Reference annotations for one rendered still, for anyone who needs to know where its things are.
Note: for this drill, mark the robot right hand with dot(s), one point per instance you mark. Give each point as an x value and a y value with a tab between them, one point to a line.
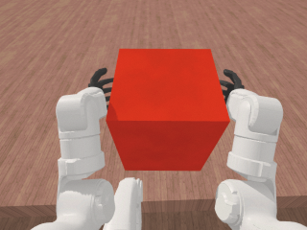
230	86

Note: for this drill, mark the right robot upper arm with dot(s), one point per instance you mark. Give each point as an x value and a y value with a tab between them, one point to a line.
249	205

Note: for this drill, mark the robot left thigh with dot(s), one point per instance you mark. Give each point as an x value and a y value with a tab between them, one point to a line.
128	194

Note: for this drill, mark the robot left forearm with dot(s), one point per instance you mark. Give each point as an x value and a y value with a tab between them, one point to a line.
78	118

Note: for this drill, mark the robot right forearm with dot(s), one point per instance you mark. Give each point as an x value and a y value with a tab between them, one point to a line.
258	120

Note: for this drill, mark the carton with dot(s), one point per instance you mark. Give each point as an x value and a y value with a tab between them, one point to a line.
166	110

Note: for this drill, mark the robot left hand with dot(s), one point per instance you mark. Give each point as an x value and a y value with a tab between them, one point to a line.
95	82

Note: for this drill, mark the left robot upper arm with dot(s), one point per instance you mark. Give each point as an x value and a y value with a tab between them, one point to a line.
84	204

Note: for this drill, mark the left robot shin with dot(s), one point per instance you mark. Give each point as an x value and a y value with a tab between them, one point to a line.
138	216

